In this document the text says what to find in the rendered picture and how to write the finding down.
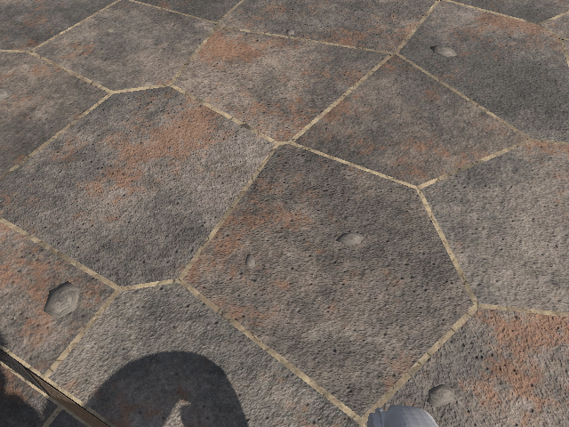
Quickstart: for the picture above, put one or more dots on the robot right thigh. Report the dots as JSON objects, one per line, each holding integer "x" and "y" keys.
{"x": 400, "y": 416}

